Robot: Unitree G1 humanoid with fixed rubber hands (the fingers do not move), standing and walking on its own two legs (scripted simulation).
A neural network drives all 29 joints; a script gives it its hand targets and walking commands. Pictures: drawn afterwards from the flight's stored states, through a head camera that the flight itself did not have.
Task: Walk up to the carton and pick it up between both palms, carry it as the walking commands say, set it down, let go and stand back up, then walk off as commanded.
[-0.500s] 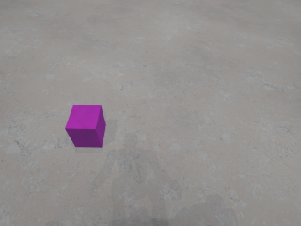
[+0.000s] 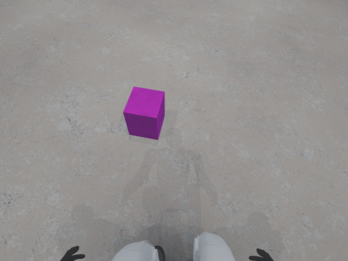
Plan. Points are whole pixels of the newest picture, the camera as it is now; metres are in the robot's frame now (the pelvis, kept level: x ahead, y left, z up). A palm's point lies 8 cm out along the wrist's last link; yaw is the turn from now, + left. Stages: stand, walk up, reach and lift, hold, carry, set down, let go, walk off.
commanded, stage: walk off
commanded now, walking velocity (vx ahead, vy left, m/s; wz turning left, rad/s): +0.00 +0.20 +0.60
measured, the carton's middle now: (146, 114) +0.93 +0.15 -0.63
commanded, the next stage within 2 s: stand in 0.90 s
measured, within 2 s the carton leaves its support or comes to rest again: neither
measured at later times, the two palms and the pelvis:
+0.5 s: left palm out of the picture -0.14 +0.40 -0.15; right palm (200, 236) +0.16 -0.07 -0.11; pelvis -0.05 +0.13 -0.01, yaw +18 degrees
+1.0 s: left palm out of the picture -0.24 +0.46 -0.12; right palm out of the picture +0.09 +0.08 -0.13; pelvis -0.12 +0.23 +0.00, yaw +36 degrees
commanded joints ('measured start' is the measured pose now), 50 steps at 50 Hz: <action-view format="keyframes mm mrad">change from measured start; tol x32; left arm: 1 129 92 16 -20 -11 -8 29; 50 140 231 101 -90 38 -47 -42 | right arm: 1 91 -201 -35 -49 -6 -5 -12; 50 -79 -57 -20 -121 52 1 39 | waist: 1 10 105 -201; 6 159 -379 -161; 20 64 -240 -126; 24 -180 518 -247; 36 108 147 -249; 38 116 -327 -185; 50 98 -266 -119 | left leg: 1 165 345 -428 -254 477 97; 5 -118 203 -336 -171 274 -62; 7 -369 76 -152 501 -291 -171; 10 -332 138 -231 775 -192 -198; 21 160 140 80 -81 -64 -209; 23 343 441 -378 -302 487 -56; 36 -81 295 -430 -245 156 -14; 38 -453 18 -137 302 -273 -164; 43 -256 163 -216 756 -106 -211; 50 -24 149 11 150 -201 -220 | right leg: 1 44 18 28 -142 39 -16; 6 534 -402 400 -815 275 -199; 9 328 -426 278 -702 807 -269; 20 237 -311 -65 -547 539 -74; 25 -227 -26 -5 258 -172 28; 36 363 29 -26 -469 200 -62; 38 509 -468 425 -853 96 -170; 45 270 -336 30 -671 650 -179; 50 198 -267 -67 -618 458 -114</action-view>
